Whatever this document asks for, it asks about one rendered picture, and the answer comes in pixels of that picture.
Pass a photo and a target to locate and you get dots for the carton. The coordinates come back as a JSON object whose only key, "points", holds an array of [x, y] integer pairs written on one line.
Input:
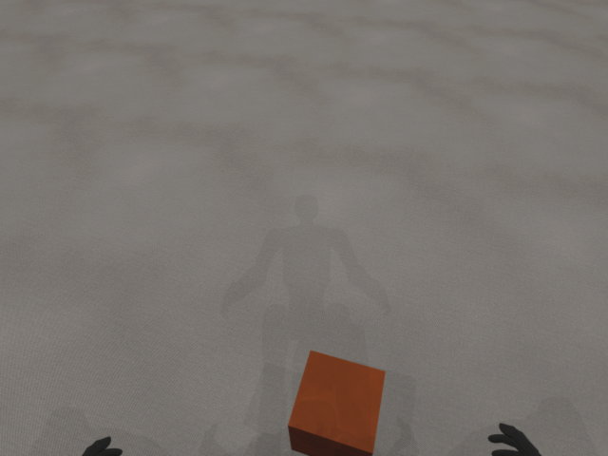
{"points": [[337, 407]]}

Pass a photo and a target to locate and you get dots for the right robot hand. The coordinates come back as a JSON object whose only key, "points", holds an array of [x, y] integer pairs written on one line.
{"points": [[515, 438]]}

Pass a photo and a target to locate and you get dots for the left robot hand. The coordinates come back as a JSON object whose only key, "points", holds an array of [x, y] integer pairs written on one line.
{"points": [[99, 449]]}

